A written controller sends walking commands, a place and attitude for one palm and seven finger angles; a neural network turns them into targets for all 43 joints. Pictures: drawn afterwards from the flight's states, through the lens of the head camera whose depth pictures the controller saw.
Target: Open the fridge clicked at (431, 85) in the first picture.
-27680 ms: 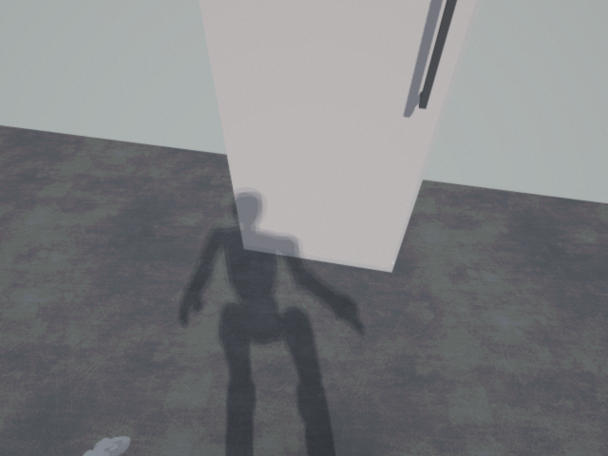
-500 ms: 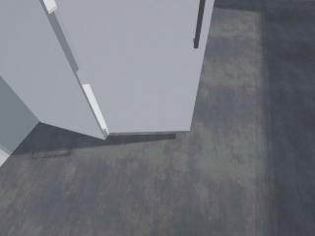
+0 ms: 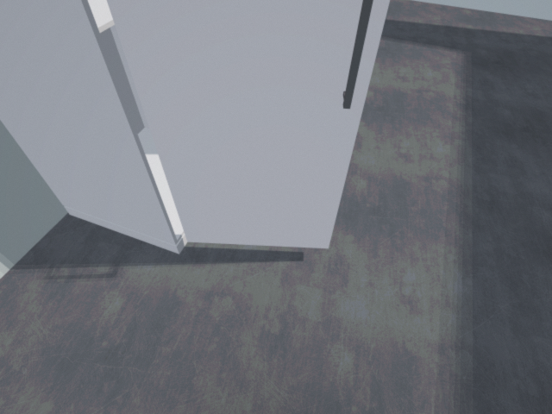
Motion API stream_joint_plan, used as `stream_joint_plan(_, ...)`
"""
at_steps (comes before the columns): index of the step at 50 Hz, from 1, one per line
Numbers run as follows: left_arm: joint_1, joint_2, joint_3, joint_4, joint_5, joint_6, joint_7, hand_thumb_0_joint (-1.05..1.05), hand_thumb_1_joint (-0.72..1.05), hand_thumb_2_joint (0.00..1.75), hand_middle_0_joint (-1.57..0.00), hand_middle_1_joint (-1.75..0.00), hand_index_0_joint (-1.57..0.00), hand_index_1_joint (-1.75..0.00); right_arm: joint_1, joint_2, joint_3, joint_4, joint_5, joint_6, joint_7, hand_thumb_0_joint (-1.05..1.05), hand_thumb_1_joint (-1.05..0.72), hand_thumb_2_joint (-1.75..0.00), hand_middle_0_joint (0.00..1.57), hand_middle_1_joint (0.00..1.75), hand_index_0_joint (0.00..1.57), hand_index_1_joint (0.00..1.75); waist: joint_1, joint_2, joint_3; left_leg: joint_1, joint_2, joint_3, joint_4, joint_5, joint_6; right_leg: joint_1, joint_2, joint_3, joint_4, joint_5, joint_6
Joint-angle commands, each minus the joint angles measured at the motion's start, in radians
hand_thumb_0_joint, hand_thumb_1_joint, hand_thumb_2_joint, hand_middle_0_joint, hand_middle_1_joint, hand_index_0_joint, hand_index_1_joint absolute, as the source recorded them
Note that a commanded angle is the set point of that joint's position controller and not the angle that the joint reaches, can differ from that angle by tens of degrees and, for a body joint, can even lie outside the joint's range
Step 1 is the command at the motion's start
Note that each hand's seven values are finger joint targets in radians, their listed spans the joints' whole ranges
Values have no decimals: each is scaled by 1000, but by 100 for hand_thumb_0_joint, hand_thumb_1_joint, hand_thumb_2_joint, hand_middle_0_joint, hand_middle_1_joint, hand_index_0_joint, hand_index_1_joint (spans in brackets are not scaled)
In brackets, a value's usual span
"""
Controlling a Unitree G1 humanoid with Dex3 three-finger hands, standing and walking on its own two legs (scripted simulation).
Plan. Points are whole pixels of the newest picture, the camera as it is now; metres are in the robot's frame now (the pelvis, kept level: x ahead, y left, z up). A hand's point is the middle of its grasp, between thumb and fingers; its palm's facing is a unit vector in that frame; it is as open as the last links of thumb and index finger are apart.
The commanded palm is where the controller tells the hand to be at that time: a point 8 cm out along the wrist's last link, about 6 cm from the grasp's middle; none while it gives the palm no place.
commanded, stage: let the arm hang, fingers relaxed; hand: right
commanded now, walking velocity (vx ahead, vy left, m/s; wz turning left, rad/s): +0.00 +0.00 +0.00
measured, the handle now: (356, 47) +0.80 -0.10 +0.15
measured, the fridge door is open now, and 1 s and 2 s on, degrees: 72 72 72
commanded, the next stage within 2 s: look to check the result in 0.18 s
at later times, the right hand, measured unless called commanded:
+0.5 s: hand out of the picture +0.02 -0.19 -0.18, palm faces -0.03 +0.98 -0.19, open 7.4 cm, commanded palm none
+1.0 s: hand out of the picture +0.03 -0.19 -0.18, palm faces -0.03 +0.98 -0.19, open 7.3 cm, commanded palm none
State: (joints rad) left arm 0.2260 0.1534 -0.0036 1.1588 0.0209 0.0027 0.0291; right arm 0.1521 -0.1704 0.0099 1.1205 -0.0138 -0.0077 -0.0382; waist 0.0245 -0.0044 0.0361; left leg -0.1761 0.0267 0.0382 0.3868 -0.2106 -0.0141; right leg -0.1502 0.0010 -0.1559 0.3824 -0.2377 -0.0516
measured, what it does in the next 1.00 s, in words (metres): stands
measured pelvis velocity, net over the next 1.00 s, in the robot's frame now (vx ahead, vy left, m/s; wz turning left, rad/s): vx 0.01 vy -0.02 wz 0.01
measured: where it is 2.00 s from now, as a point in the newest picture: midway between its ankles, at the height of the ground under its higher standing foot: outside the picture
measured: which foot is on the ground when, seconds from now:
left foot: down 0.00-1.00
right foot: down 0.00-1.00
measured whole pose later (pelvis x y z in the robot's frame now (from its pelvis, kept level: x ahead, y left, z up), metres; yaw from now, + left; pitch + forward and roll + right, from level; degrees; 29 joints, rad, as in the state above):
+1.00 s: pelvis +0.01 -0.02 +0.00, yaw +1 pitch -1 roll +0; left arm 0.24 0.14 0.00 1.17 0.02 -0.01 0.04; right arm 0.22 -0.17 0.01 1.15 -0.01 0.00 -0.04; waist 0.02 0.01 0.05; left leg -0.14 0.05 0.02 0.38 -0.22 -0.04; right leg -0.11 0.03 -0.18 0.37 -0.26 -0.08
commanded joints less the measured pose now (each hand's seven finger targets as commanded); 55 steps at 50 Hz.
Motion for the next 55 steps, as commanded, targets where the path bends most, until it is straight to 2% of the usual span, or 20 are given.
stream_joint_plan(1, 55, 116, 20, -23, 1, -10, 2, 0, 90, 90, -20, -30, -20, -30, 73, -121, -18, -15, -5, -4, -5, 0, -90, -90, 20, 30, 20, 30, -16, -6, -25, 1, 82, -70, -33, 161, 35, 24, -147, 133, -80, 224, 15)
stream_joint_plan(5, 49, 116, 21, -24, 2, -10, 3, 0, 90, 90, -20, -30, -20, -30, 68, -118, -17, -18, -5, -3, -4, 0, -90, -90, 20, 30, 20, 30, -13, -14, -6, -10, 84, -74, -38, 156, 34, 29, -146, 129, -89, 216, 15)
stream_joint_plan(6, 52, 117, 22, -25, 0, -11, 2, 0, 90, 90, -20, -30, -20, -30, 76, -119, -17, -18, -5, -5, -5, 0, -90, -90, 20, 30, 20, 30, -15, 4, -19, -7, 84, -71, -37, 167, 34, 38, -146, 131, -80, 229, 13)
stream_joint_plan(10, 52, 119, 22, -24, 0, -12, 5, 0, 90, 90, -20, -30, -20, -30, 75, -117, -15, -15, -4, -5, -5, 0, -90, -90, 20, 30, 20, 30, -10, -7, -15, -7, 84, -74, -35, 182, 34, 52, -147, 125, -82, 252, 14)
stream_joint_plan(11, 57, 121, 24, -26, -2, -13, 4, 0, 90, 90, -20, -30, -20, -30, 88, -118, -16, -14, -5, -7, -6, 0, -90, -90, 20, 30, 20, 30, -11, 6, -37, 1, 85, -73, -32, 198, 34, 67, -147, 125, -73, 272, 11)
stream_joint_plan(14, 54, 120, 23, -22, -1, -13, 7, 0, 90, 90, -20, -30, -20, -30, 89, -113, -14, -9, -4, -4, -5, 0, -90, -90, 20, 30, 20, 30, -9, -19, -16, -8, 84, -72, -33, 184, 33, 66, -147, 122, -80, 270, 12)
stream_joint_plan(16, 56, 119, 23, -23, -4, -12, 6, 0, 90, 90, -20, -30, -20, -30, 102, -113, -13, -3, -5, -4, -5, 0, -90, -90, 20, 30, 20, 30, -11, 4, -17, -10, 84, -71, -39, 173, 34, 71, -148, 126, -81, 258, 8)
stream_joint_plan(21, 57, 121, 25, -23, -5, -11, 7, 0, 90, 90, -20, -30, -20, -30, 114, -109, -10, 4, -5, -5, -6, 0, -90, -90, 20, 30, 20, 30, -9, 13, -14, -13, 84, -74, -43, 178, 33, 79, -146, 123, -78, 250, 7)
stream_joint_plan(23, 55, 117, 23, -20, -3, -11, 8, 0, 90, 90, -20, -30, -20, -30, 114, -105, -8, 7, -4, -2, -5, 0, -90, -90, 20, 30, 20, 30, -8, -12, 4, -20, 84, -75, -46, 152, 32, 69, -146, 122, -89, 222, 8)
stream_joint_plan(25, 56, 117, 22, -18, -3, -11, 8, 0, 90, 90, -20, -30, -20, -30, 116, -105, -8, 11, -4, -1, -5, 0, -90, -90, 20, 30, 20, 30, -9, -4, 8, -19, 84, -73, -44, 145, 31, 64, -147, 125, -97, 217, 7)
stream_joint_plan(26, 61, 119, 25, -21, -5, -13, 8, 0, 90, 90, -20, -30, -20, -30, 127, -105, -9, 11, -5, -4, -5, 0, -90, -90, 20, 30, 20, 30, -10, 3, -20, -7, 84, -74, -42, 168, 32, 80, -146, 123, -83, 243, 5)
stream_joint_plan(29, 61, 114, 24, -17, -4, -14, 11, 0, 90, 90, -20, -30, -20, -30, 122, -100, -9, 14, -4, -2, -6, 0, -90, -90, 20, 30, 20, 30, -7, -12, -7, -13, 83, -71, -34, 169, 31, 79, -148, 123, -87, 265, 7)
stream_joint_plan(31, 65, 118, 25, -19, -6, -16, 11, 0, 90, 90, -20, -30, -20, -30, 131, -101, -11, 14, -5, -3, -7, 0, -90, -90, 20, 30, 20, 30, -9, 4, -17, -6, 84, -68, -31, 186, 31, 86, -148, 123, -79, 290, 5)
stream_joint_plan(33, 62, 113, 23, -15, -4, -14, 11, 0, 90, 90, -20, -30, -20, -30, 123, -97, -10, 14, -4, -1, -6, 0, -90, -90, 20, 30, 20, 30, -9, 1, 10, -16, 85, -67, -35, 159, 29, 70, -148, 124, -91, 259, 7)
stream_joint_plan(36, 68, 113, 25, -17, -6, -16, 11, 0, 90, 90, -20, -30, -20, -30, 135, -97, -10, 16, -5, -2, -7, 0, -90, -90, 20, 30, 20, 30, -11, 1, -13, -5, 84, -67, -34, 170, 30, 82, -146, 125, -82, 274, 4)
stream_joint_plan(40, 70, 111, 24, -14, -3, -15, 12, 0, 90, 90, -20, -30, -20, -30, 124, -94, -10, 14, -4, 0, -6, 0, -90, -90, 20, 30, 20, 30, -9, -17, 9, -11, 85, -65, -33, 156, 29, 72, -148, 123, -95, 265, 7)
stream_joint_plan(43, 78, 110, 24, -13, -3, -16, 12, 0, 90, 90, -20, -30, -20, -30, 121, -98, -12, 12, -4, 0, -7, 0, -90, -90, 20, 30, 20, 30, -9, -7, 2, -5, 85, -65, -28, 169, 29, 77, -147, 125, -92, 287, 7)
stream_joint_plan(49, 73, 110, 25, -13, -4, -15, 10, 0, 90, 90, -20, -30, -20, -30, 120, -98, -10, 11, -4, 1, -5, 0, -90, -90, 20, 30, 20, 30, -11, -2, 31, -19, 86, -70, -42, 136, 28, 60, -146, 124, -107, 223, 6)
stream_joint_plan(51, 82, 114, 25, -14, -5, -16, 10, 0, 90, 90, -20, -30, -20, -30, 127, -101, -12, 8, -5, -1, -6, 0, -90, -90, 20, 30, 20, 30, -12, 7, 7, -5, 86, -69, -39, 148, 29, 68, -146, 126, -102, 237, 4)
stream_joint_plan(55, 81, 111, 24, -11, -3, -17, 11, 0, 90, 90, -20, -30, -20, -30, 119, -99, -11, 10, -3, 1, -5, 0, -90, -90, 20, 30, 20, 30, -10, -4, 20, -15, 85, -68, -37, 133, 29, 64, -148, 126, -113, 226, 6)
